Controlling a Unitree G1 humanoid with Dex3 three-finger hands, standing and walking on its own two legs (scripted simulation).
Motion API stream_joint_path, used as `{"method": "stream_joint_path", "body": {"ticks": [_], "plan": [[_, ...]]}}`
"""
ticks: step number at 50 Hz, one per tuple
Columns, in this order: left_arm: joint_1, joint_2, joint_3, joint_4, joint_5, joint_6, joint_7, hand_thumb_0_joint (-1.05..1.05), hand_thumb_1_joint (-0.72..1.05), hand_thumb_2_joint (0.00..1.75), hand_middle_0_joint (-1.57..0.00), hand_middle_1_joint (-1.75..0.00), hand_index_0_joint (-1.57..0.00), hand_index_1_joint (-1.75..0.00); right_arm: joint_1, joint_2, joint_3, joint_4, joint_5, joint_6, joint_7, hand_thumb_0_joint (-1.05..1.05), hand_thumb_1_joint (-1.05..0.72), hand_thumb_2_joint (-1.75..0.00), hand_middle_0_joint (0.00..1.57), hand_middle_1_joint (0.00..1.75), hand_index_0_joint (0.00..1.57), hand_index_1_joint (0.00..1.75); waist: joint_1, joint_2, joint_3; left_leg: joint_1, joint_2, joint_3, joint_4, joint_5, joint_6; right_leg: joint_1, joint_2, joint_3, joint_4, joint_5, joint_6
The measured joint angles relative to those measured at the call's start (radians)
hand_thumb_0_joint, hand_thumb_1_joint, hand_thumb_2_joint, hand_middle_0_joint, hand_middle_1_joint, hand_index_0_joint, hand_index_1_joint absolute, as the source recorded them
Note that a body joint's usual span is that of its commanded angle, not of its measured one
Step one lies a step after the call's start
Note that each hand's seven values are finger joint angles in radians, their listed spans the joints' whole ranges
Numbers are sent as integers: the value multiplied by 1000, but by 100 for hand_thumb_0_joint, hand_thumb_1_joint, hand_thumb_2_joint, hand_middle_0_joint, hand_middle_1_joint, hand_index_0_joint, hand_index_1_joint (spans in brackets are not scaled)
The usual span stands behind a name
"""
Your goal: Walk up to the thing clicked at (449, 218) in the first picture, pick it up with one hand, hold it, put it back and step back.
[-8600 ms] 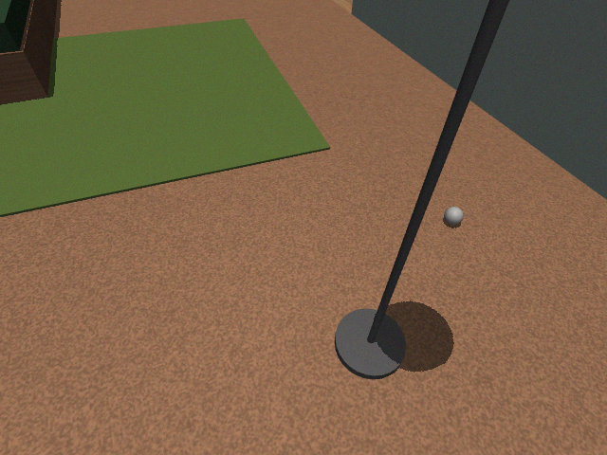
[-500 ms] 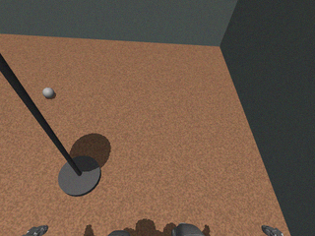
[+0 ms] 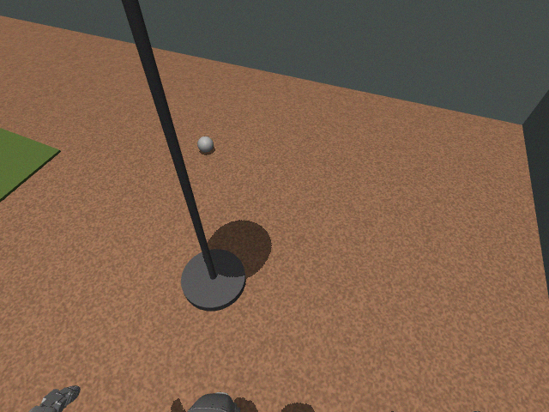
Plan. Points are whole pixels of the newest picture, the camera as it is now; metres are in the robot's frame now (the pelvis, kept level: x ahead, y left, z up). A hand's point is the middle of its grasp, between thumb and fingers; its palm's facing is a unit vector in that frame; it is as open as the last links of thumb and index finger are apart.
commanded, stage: walk up
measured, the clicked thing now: (205, 144) +1.37 +0.43 -0.72
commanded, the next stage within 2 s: none
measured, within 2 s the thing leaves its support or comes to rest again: neither
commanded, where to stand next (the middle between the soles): +0.09 -0.01 m, yaw +17 degrees
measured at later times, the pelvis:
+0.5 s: pelvis -0.01 -0.02 -0.01, yaw +12 degrees
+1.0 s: pelvis -0.01 -0.01 +0.00, yaw +38 degrees
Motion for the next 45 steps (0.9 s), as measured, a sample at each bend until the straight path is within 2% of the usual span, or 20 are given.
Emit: {"method": "stream_joint_path", "body": {"ticks": [2,3,4,6,9,14,19,21,23,25,27,30,34,37,38,39,40,42,43,45], "plan": [[4,17,2,8,-7,15,-3,1,90,90,-21,-30,-21,-30,7,1,-1,10,2,-15,-6,0,-90,-90,20,30,21,30,-2,-18,-6,52,-17,23,-97,80,11,-20,-23,-13,63,-36,12],[2,28,6,19,-11,24,-1,1,90,90,-21,-30,-21,-30,3,13,-1,20,0,-23,-12,0,-90,-90,20,30,21,30,1,-51,2,59,-41,34,-94,90,18,-31,-50,-1,106,-60,7],[1,31,10,32,-16,36,3,1,90,90,-21,-30,-21,-30,2,22,2,22,-6,-27,-17,0,-90,-90,20,30,21,30,4,-74,4,57,-55,42,-76,79,24,-49,-51,33,156,-106,1],[0,21,7,62,-21,57,12,1,90,90,-20,-30,-21,-30,12,27,14,17,-11,-35,-24,0,-90,-90,20,30,21,30,-13,-71,-13,38,-54,17,-47,60,37,-91,11,97,265,-189,-7],[-12,9,-4,81,-26,59,11,1,90,90,-20,-30,-21,-30,22,36,28,16,-7,-42,-37,0,-90,-90,20,30,21,30,-35,-66,-15,38,-57,-31,-75,82,41,-135,68,143,349,-190,-16],[-15,-14,-9,87,-28,42,10,1,90,90,-20,-30,-21,-30,14,30,37,6,0,-54,-49,0,-90,-90,21,30,21,30,-40,-51,-2,28,-63,-71,-92,105,34,-151,86,168,291,-149,-21],[-17,-26,-9,97,-28,31,14,1,90,90,-20,-30,-21,-30,-10,17,38,-10,-7,-41,-51,0,-90,-90,21,30,21,30,-44,-14,-3,-23,-66,-107,-36,91,21,-92,115,161,148,-135,-29],[-22,-37,-7,106,-24,18,19,1,90,90,-20,-30,-21,-30,-26,7,37,-11,-3,-29,-51,0,-90,-90,21,30,21,30,-40,21,3,-46,-56,-129,10,74,9,-50,142,146,57,-35,-22],[-24,-54,-12,109,-11,6,22,1,90,90,-20,-30,-21,-30,-43,3,31,5,7,-14,-56,0,-90,-90,20,30,21,30,-39,67,9,-64,-53,-165,68,35,31,-34,157,112,55,-23,-9],[-18,-52,-18,111,-4,1,16,1,90,90,-20,-30,-21,-30,-51,19,33,27,5,-7,-62,0,-90,-90,20,30,21,30,-20,46,-3,-89,-81,-121,171,-80,37,-33,127,120,64,-34,-17],[-17,-57,-19,119,-6,2,15,1,90,90,-21,-30,-21,-30,-51,21,36,42,5,-12,-55,0,-90,-90,20,30,21,30,-11,32,-8,-93,-86,-75,230,-102,36,-13,95,122,37,-24,-20],[-40,-54,-17,108,0,15,0,1,90,90,-21,-30,-21,-30,-21,22,22,44,11,-4,-26,0,-90,-90,20,30,21,30,-26,34,-16,-100,-44,-29,238,-6,33,29,59,61,-24,-4,-13],[-85,-24,-4,50,5,15,-18,1,90,90,-21,-30,-21,-30,9,34,27,69,8,5,5,0,-90,-90,20,30,21,30,-17,-8,-6,-52,7,13,70,26,26,53,17,-15,-44,-4,4],[-110,-1,0,13,-2,26,-31,1,90,90,-21,-30,-21,-30,31,31,24,75,7,-10,5,0,-90,-90,20,30,21,30,-18,-48,1,22,-1,32,-100,95,25,39,-30,-58,30,-51,24],[-116,9,3,7,-7,34,-32,1,90,90,-21,-30,-21,-30,30,34,20,77,3,-17,-2,0,-90,-90,20,30,21,30,-18,-80,11,29,-28,38,-109,128,27,23,-63,-49,86,-79,21],[-120,16,9,6,-12,46,-31,1,90,90,-21,-30,-21,-30,27,38,17,76,-2,-23,-11,0,-90,-90,20,30,21,30,-17,-113,23,29,-53,46,-93,124,31,-1,-76,-7,155,-114,11],[-123,16,12,10,-14,59,-29,1,90,90,-20,-30,-21,-30,30,38,17,68,-9,-28,-20,0,-90,-90,20,30,21,30,-22,-124,25,19,-64,40,-72,113,36,-31,-51,45,225,-158,9],[-138,10,5,21,-16,80,-26,1,90,90,-20,-30,-21,-30,43,36,17,52,-12,-39,-33,0,-90,-90,20,30,21,30,-51,-116,23,3,-74,-12,-63,113,46,-83,34,123,341,-210,1],[-145,9,1,23,-17,83,-26,1,90,90,-20,-30,-21,-30,50,36,18,46,-11,-42,-40,0,-90,-90,20,30,21,30,-62,-115,26,3,-81,-38,-77,125,48,-106,63,147,377,-210,-4],[-150,5,-3,16,-23,79,-24,1,90,90,-20,-30,-20,-30,57,36,24,34,-5,-45,-55,0,-90,-90,21,30,21,30,-64,-118,31,10,-92,-71,-117,155,41,-154,89,182,400,-175,-14]]}}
